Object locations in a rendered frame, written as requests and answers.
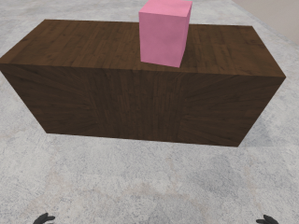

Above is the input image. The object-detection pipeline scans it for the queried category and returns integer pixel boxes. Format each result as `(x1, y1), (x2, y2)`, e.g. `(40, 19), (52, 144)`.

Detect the left robot hand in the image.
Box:
(33, 212), (55, 224)

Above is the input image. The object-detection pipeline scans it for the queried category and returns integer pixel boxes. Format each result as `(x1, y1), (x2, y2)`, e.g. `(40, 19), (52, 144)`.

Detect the carton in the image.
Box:
(138, 0), (192, 68)

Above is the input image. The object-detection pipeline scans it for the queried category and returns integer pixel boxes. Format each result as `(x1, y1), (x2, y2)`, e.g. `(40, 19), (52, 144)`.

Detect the pedestal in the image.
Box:
(0, 19), (286, 147)

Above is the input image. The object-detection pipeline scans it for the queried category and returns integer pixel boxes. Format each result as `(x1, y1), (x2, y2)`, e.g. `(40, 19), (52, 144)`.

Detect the right robot hand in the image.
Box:
(256, 215), (278, 224)

